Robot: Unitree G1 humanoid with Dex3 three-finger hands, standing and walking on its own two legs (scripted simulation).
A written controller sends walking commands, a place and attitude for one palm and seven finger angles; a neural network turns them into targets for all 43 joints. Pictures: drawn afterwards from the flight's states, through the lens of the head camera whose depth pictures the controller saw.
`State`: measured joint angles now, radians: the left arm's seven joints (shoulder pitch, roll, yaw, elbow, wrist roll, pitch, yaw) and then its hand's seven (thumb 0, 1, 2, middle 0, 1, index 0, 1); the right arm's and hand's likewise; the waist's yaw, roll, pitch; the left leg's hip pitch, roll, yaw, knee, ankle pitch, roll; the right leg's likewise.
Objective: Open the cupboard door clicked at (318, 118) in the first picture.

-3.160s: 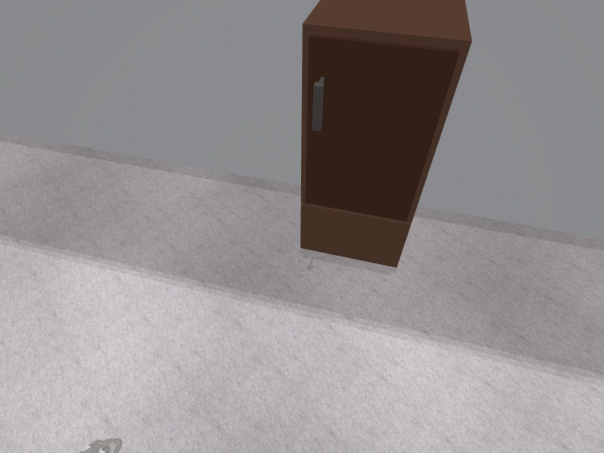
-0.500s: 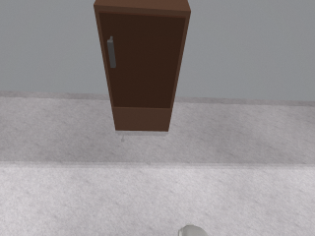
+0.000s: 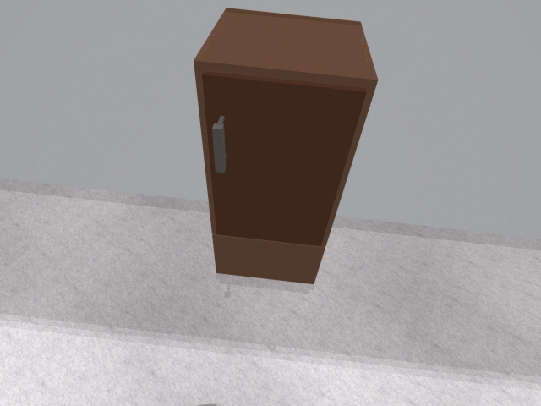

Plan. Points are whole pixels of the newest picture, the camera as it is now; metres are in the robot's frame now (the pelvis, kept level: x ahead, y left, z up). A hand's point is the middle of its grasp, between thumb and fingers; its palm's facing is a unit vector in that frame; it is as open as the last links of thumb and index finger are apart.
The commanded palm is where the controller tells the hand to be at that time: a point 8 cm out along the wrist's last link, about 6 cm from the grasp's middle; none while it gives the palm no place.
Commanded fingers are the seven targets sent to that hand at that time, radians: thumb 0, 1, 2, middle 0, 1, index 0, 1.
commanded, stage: take the last steps up to it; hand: left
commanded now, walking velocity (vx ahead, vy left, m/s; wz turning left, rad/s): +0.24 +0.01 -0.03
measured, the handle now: (221, 144) +0.73 +0.18 -0.04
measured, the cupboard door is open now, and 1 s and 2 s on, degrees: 0 0 0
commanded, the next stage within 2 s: come to a stop and stand still in 0.22 s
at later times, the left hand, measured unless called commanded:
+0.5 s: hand (170, 375) +0.21 +0.19 -0.17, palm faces -0.02 -0.97 -0.24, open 7.3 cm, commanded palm none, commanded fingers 0.00 0.90 0.90 -0.20 -0.30 -0.20 -0.30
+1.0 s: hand out of the picture +0.14 +0.25 -0.17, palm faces +0.09 -0.98 -0.17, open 7.3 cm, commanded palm none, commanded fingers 0.00 0.90 0.90 -0.20 -0.30 -0.20 -0.30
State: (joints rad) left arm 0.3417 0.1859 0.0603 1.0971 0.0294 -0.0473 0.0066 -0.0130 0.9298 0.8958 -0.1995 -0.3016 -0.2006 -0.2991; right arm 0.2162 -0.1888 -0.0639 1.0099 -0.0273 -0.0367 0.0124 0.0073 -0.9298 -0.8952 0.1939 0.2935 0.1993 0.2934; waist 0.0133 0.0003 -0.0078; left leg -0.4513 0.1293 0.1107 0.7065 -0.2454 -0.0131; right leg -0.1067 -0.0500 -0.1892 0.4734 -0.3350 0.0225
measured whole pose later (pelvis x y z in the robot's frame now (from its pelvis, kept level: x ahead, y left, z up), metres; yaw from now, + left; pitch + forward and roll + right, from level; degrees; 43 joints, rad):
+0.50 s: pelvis +0.15 +0.00 +0.00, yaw -3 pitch -1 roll +2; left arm 0.21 0.16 0.05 1.07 0.02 -0.01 0.03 0.00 0.94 0.90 -0.20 -0.30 -0.20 -0.30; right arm 0.39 -0.08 -0.02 1.17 -0.02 -0.02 -0.04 0.00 -0.91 -0.89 0.20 0.29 0.21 0.29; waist -0.03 0.00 0.05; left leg -0.12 0.04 0.20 0.51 -0.37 0.00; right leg -0.34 -0.07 -0.08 0.56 -0.20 0.00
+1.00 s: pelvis +0.11 +0.06 +0.01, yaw +0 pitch -1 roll -1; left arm 0.25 0.21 0.07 1.06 0.02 0.06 0.01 0.00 0.92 0.90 -0.20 -0.30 -0.20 -0.30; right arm 0.27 -0.14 -0.02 1.03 -0.04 0.00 -0.04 0.00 -0.91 -0.89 0.20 0.29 0.20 0.29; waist 0.01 -0.05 -0.03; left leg -0.19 0.01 0.04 0.46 -0.26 0.03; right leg -0.42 -0.02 0.01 0.87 -0.32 0.03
